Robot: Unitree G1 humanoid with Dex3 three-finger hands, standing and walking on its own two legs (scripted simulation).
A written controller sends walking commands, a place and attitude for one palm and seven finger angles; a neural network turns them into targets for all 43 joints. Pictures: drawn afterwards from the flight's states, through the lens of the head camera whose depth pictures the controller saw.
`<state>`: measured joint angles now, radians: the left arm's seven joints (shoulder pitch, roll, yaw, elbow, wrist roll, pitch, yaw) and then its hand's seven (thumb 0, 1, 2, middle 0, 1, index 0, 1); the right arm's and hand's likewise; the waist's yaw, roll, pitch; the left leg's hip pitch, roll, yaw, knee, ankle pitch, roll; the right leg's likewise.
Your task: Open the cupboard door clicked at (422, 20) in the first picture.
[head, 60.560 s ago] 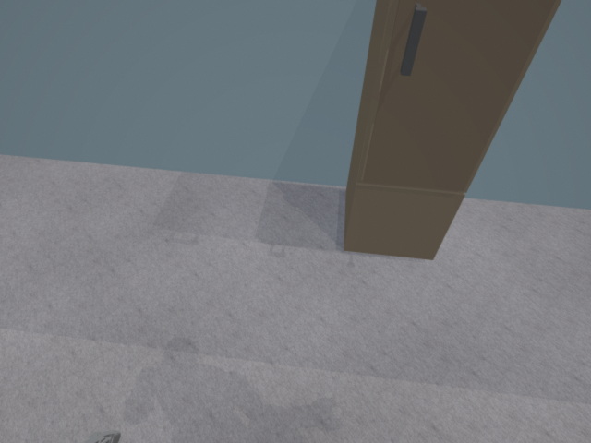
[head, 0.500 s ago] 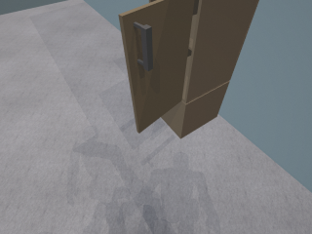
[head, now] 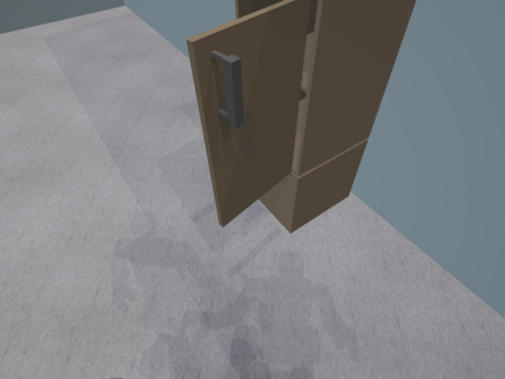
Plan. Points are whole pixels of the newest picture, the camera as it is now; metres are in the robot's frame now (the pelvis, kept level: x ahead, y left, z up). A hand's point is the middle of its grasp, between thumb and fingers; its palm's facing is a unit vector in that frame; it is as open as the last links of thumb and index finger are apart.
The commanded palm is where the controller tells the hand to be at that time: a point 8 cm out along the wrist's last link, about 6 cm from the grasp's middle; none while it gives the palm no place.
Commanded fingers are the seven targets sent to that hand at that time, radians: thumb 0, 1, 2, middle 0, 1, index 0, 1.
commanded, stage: look to check the result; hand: left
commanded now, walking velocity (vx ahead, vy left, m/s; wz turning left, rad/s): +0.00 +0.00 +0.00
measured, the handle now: (226, 90) +0.62 +0.08 +0.14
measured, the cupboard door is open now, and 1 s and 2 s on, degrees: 100 100 100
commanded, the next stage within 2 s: stand and wait in 0.56 s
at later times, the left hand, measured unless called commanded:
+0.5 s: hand out of the picture +0.09 +0.24 -0.15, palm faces +0.00 -0.94 -0.35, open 7.4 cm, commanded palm none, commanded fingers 0.00 0.90 0.90 -0.20 -0.30 -0.20 -0.30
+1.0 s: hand out of the picture +0.12 +0.23 -0.15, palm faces -0.02 -0.94 -0.33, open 7.4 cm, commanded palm none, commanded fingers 0.00 0.90 0.90 -0.20 -0.30 -0.20 -0.30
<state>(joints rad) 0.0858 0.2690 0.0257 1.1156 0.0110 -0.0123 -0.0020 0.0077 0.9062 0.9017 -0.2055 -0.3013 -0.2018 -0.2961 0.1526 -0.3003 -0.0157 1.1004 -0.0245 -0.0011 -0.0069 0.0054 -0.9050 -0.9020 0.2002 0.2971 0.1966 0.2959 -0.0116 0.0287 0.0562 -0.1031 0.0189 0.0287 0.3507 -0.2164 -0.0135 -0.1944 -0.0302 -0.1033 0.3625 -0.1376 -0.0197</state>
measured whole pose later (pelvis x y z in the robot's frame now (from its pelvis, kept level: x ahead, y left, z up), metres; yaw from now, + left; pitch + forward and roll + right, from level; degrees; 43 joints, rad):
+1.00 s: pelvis +0.03 -0.01 +0.00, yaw +0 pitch -1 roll +0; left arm 0.08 0.31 0.02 1.13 0.01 -0.02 0.00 0.01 0.91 0.90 -0.21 -0.30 -0.20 -0.30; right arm 0.13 -0.33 0.00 1.11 -0.02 0.00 -0.01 0.01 -0.90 -0.90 0.20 0.30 0.20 0.30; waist -0.01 0.03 0.06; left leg -0.04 0.05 0.03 0.28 -0.23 -0.03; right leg -0.14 0.00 -0.10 0.30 -0.15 -0.03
